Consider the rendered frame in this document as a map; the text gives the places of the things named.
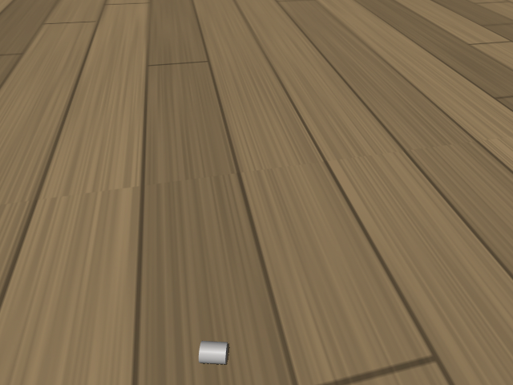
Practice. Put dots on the can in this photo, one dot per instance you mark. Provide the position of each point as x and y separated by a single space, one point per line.
213 352

